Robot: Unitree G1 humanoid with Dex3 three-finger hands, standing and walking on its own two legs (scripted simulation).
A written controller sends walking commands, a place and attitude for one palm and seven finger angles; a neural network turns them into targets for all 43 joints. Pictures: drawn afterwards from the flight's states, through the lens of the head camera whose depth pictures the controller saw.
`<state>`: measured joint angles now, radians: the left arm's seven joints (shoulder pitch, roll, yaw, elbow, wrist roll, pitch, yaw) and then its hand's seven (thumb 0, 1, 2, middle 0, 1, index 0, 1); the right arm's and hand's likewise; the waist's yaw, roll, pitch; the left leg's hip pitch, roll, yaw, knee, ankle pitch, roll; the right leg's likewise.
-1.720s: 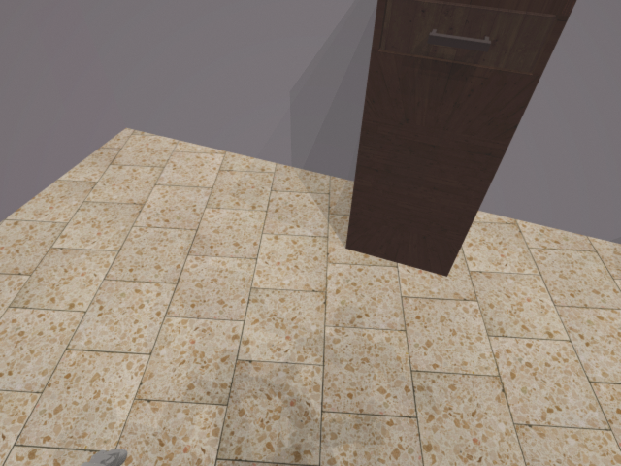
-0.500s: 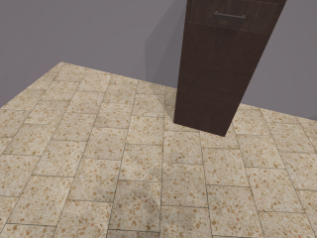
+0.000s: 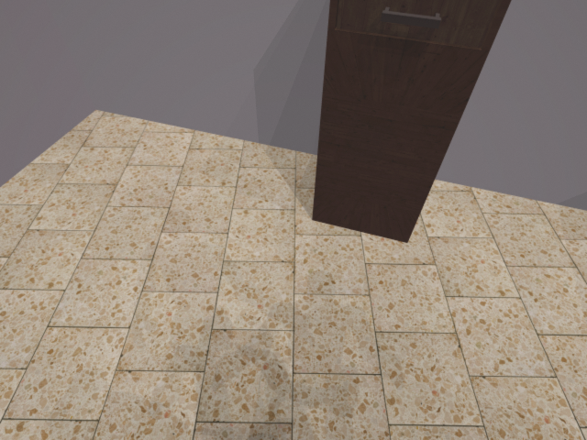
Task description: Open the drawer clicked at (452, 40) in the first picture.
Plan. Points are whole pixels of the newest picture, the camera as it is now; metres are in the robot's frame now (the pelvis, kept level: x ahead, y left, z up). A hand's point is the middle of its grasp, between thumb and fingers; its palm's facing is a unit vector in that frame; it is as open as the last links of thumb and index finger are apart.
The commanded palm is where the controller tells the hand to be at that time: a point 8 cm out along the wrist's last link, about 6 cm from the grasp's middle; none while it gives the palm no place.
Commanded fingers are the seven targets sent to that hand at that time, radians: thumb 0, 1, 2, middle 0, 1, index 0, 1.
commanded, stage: walk to a spot facing it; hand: left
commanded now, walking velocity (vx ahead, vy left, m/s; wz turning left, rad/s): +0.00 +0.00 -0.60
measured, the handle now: (411, 16) +1.06 -0.22 +0.14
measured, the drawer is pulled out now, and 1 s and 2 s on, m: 0.00 0.00 0.00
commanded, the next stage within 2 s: none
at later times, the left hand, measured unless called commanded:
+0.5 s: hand out of the picture +0.05 +0.14 -0.16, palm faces -0.18 -0.95 -0.25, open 7.4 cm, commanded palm none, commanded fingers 0.00 0.90 0.90 -0.20 -0.30 -0.20 -0.30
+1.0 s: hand (206, 376) +0.24 +0.17 -0.17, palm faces -0.46 -0.87 -0.19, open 7.4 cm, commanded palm none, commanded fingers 0.00 0.90 0.90 -0.20 -0.30 -0.20 -0.30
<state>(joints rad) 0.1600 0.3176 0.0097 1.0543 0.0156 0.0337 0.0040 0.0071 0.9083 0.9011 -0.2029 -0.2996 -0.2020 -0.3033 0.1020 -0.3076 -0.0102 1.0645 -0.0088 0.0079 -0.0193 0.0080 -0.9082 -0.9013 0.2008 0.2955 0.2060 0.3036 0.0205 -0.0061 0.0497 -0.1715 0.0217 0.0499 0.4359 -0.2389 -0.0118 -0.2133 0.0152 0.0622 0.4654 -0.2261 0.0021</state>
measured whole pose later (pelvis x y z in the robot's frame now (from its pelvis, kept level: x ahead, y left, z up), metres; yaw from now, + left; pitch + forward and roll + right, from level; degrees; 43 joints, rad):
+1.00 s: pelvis +0.09 +0.01 +0.01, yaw -33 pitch +0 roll -3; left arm 0.29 0.28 0.11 0.95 0.04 0.03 -0.05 0.01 0.91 0.90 -0.20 -0.30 -0.20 -0.30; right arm 0.30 -0.18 -0.02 0.93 -0.01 -0.05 -0.03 0.01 -0.91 -0.90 0.20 0.30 0.21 0.30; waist 0.03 -0.04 -0.02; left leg -0.10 0.03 0.12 0.39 -0.29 0.04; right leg -0.57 0.01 0.03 1.14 -0.25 0.03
